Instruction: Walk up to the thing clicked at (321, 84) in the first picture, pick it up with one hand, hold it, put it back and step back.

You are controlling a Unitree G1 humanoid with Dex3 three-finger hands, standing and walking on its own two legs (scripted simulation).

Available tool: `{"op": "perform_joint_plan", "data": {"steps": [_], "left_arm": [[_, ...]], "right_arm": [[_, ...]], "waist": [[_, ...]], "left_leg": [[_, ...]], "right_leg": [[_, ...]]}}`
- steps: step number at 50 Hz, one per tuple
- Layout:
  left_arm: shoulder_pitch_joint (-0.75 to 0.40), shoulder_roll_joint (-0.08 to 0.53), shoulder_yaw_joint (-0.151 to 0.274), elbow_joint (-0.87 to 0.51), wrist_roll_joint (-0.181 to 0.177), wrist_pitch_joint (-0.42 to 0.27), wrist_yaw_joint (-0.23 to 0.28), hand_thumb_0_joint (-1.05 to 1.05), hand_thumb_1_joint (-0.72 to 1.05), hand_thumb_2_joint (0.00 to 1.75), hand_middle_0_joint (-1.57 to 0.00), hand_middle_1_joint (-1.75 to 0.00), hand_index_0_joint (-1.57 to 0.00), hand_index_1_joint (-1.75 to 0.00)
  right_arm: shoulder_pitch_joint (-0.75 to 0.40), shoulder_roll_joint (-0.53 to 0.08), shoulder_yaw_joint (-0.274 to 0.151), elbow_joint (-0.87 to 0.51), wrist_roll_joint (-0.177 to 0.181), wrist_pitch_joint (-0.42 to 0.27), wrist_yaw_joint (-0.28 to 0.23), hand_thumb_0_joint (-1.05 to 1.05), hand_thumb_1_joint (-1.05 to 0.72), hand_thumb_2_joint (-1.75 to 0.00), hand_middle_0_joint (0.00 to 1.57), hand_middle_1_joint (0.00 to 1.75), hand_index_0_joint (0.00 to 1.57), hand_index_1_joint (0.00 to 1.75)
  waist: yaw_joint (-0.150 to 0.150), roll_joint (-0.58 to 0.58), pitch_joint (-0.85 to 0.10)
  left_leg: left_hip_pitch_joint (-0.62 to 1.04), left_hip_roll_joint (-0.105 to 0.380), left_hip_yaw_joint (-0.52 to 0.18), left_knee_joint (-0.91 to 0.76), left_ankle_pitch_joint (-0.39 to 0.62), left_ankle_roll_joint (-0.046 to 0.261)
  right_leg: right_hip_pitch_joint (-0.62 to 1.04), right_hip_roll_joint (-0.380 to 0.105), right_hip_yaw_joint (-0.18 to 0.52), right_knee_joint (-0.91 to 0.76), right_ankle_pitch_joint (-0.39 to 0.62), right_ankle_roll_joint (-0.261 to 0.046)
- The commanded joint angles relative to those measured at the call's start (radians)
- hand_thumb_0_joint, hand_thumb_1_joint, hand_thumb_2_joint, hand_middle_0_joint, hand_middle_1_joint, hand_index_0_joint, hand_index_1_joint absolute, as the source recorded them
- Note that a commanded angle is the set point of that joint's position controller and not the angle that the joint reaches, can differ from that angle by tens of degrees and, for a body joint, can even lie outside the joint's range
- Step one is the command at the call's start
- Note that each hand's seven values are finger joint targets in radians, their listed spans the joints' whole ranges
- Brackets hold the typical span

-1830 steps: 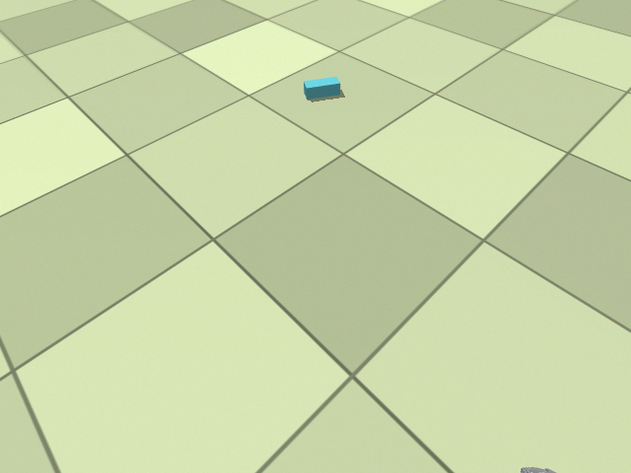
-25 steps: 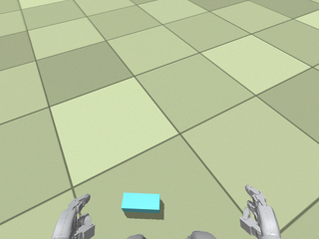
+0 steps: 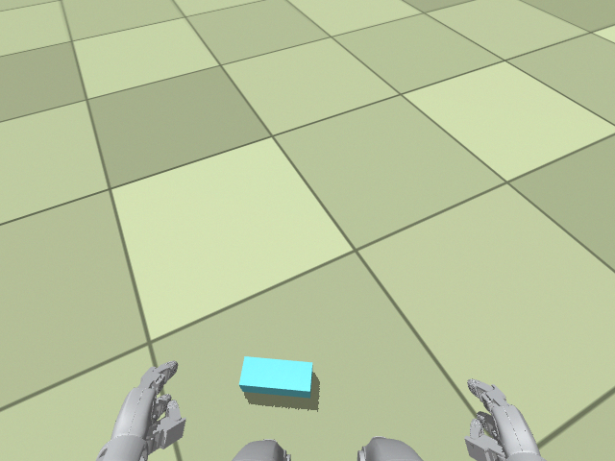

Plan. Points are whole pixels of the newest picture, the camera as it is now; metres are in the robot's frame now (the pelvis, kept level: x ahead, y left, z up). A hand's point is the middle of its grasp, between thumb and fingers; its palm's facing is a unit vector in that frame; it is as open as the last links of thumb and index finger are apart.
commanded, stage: stand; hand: left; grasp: from above
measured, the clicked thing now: (277, 377) +0.41 +0.12 -0.69
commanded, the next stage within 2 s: none
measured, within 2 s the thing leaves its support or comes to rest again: neither
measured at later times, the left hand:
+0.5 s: hand out of the picture +0.04 +0.24 -0.12, palm faces +0.05 -0.95 -0.30, open 7.3 cm
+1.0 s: hand out of the picture +0.05 +0.24 -0.11, palm faces +0.03 -0.94 -0.33, open 7.3 cm
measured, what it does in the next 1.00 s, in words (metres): rises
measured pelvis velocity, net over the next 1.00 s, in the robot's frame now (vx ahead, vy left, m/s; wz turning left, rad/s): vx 0.00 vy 0.00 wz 0.00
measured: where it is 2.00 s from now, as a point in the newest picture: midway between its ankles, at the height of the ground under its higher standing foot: outside the picture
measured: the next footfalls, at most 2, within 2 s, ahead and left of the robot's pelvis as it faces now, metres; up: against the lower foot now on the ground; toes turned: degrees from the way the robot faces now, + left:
none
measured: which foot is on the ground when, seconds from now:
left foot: down 0.00-1.00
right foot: down 0.00-1.00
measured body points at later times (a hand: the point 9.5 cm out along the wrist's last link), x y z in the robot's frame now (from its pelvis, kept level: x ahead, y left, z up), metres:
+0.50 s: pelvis +0.00 +0.01 +0.05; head +0.00 +0.01 +0.50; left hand +0.04 +0.29 -0.09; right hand +0.07 -0.26 -0.09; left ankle +0.00 +0.11 -0.69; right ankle +0.02 -0.12 -0.69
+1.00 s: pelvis +0.00 +0.00 +0.05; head +0.00 -0.01 +0.50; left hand +0.05 +0.29 -0.08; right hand +0.06 -0.29 -0.09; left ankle +0.00 +0.11 -0.69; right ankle +0.02 -0.12 -0.69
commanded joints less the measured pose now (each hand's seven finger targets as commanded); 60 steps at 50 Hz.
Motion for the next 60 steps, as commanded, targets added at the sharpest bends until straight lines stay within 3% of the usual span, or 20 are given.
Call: {"op": "perform_joint_plan", "data": {"steps": [1, 4, 8, 11, 17, 19, 22, 27, 39, 43, 49, 60], "left_arm": [[-0.085, 0.175, 0.097, 0.136, 0.015, -0.133, 0.014, 0.00, 0.90, 0.90, -0.20, -0.30, -0.20, -0.30], [-0.113, 0.161, 0.093, 0.276, 0.009, -0.152, 0.017, 0.00, 0.90, 0.90, -0.20, -0.30, -0.20, -0.30], [-0.120, 0.146, 0.092, 0.420, 0.003, -0.175, 0.016, 0.00, 0.90, 0.90, -0.20, -0.30, -0.20, -0.30], [-0.128, 0.154, 0.093, 0.512, -0.001, -0.187, 0.016, 0.00, 0.90, 0.90, -0.20, -0.30, -0.20, -0.30], [-0.134, 0.168, 0.090, 0.647, -0.010, -0.191, 0.022, 0.00, 0.90, 0.90, -0.20, -0.30, -0.20, -0.30], [-0.146, 0.165, 0.087, 0.677, -0.012, -0.186, 0.022, 0.00, 0.90, 0.90, -0.20, -0.30, -0.20, -0.30], [-0.137, 0.172, 0.084, 0.728, -0.011, -0.182, 0.021, 0.00, 0.90, 0.90, -0.20, -0.30, -0.20, -0.30], [-0.138, 0.178, 0.081, 0.777, -0.010, -0.184, 0.018, 0.00, 0.90, 0.90, -0.20, -0.30, -0.20, -0.30], [-0.164, 0.207, 0.079, 0.815, -0.012, -0.195, 0.013, 0.00, 0.90, 0.90, -0.20, -0.30, -0.20, -0.30], [-0.182, 0.217, 0.080, 0.819, -0.015, -0.193, 0.011, 0.00, 0.90, 0.90, -0.20, -0.30, -0.20, -0.30], [-0.187, 0.222, 0.080, 0.827, -0.019, -0.197, 0.008, 0.00, 0.90, 0.90, -0.20, -0.30, -0.20, -0.30], [-0.203, 0.229, 0.076, 0.831, -0.022, -0.196, 0.003, 0.00, 0.90, 0.90, -0.20, -0.30, -0.20, -0.30]], "right_arm": [[-0.035, -0.158, -0.095, -0.031, 0.032, 0.013, 0.038, 0.00, -0.90, -0.90, 0.20, 0.30, 0.20, 0.30], [-0.046, -0.155, -0.103, 0.037, 0.033, 0.028, 0.051, 0.00, -0.90, -0.90, 0.20, 0.30, 0.20, 0.30], [-0.054, -0.169, -0.104, 0.097, 0.033, 0.043, 0.046, 0.00, -0.90, -0.90, 0.20, 0.30, 0.20, 0.30], [-0.053, -0.170, -0.097, 0.143, 0.039, 0.052, 0.038, 0.00, -0.90, -0.90, 0.20, 0.30, 0.20, 0.30], [-0.037, -0.189, -0.095, 0.227, 0.051, 0.065, 0.027, 0.00, -0.90, -0.90, 0.20, 0.30, 0.20, 0.30], [-0.038, -0.199, -0.095, 0.246, 0.052, 0.068, 0.024, 0.00, -0.90, -0.90, 0.20, 0.30, 0.20, 0.30], [-0.045, -0.204, -0.092, 0.274, 0.053, 0.072, 0.024, 0.00, -0.90, -0.90, 0.20, 0.30, 0.20, 0.30], [-0.060, -0.212, -0.090, 0.301, 0.056, 0.075, 0.027, 0.00, -0.90, -0.90, 0.20, 0.30, 0.20, 0.30], [-0.079, -0.225, -0.081, 0.333, 0.061, 0.079, 0.038, 0.00, -0.90, -0.90, 0.20, 0.30, 0.20, 0.30], [-0.077, -0.230, -0.076, 0.344, 0.061, 0.082, 0.039, 0.00, -0.90, -0.90, 0.20, 0.30, 0.20, 0.30], [-0.086, -0.234, -0.068, 0.352, 0.065, 0.076, 0.039, 0.00, -0.90, -0.90, 0.20, 0.30, 0.20, 0.30], [-0.086, -0.247, -0.059, 0.365, 0.067, 0.074, 0.038, 0.00, -0.90, -0.90, 0.20, 0.30, 0.20, 0.30]], "waist": [[0.006, -0.086, -0.087], [0.012, -0.024, -0.063], [0.018, 0.041, -0.021], [0.013, 0.014, -0.006], [0.002, 0.008, 0.013], [0.000, 0.026, 0.034], [0.006, 0.023, 0.068], [0.005, 0.013, 0.092], [-0.003, -0.026, 0.085], [-0.006, -0.015, 0.093], [-0.003, -0.003, 0.055], [-0.007, -0.015, 0.055]], "left_leg": [[0.134, 0.025, -0.054, -0.214, 0.241, 0.045], [0.179, 0.045, -0.089, -0.287, 0.235, 0.045], [0.201, 0.085, -0.135, -0.406, 0.261, 0.042], [0.251, 0.083, -0.124, -0.451, 0.334, 0.032], [0.353, 0.089, -0.113, -0.531, 0.401, 0.024], [0.358, 0.102, -0.123, -0.573, 0.401, 0.021], [0.347, 0.102, -0.128, -0.620, 0.319, 0.019], [0.345, 0.102, -0.130, -0.654, 0.241, 0.019], [0.380, 0.103, -0.114, -0.641, 0.276, 0.020], [0.349, 0.108, -0.118, -0.649, 0.234, 0.022], [0.380, 0.116, -0.111, -0.643, 0.326, 0.021], [0.390, 0.125, -0.101, -0.650, 0.347, 0.021]], "right_leg": [[0.185, -0.092, 0.160, -0.260, 0.208, -0.066], [0.201, -0.086, 0.133, -0.304, 0.172, -0.044], [0.285, -0.066, 0.090, -0.340, 0.236, -0.023], [0.348, -0.074, 0.094, -0.400, 0.309, -0.023], [0.406, -0.087, 0.094, -0.488, 0.360, -0.019], [0.415, -0.083, 0.085, -0.502, 0.342, -0.014], [0.430, -0.086, 0.089, -0.532, 0.304, -0.009], [0.432, -0.091, 0.092, -0.565, 0.283, -0.006], [0.416, -0.106, 0.110, -0.625, 0.255, -0.007], [0.430, -0.108, 0.116, -0.627, 0.235, -0.007], [0.457, -0.116, 0.117, -0.615, 0.328, -0.014], [0.460, -0.114, 0.118, -0.624, 0.348, -0.013]]}}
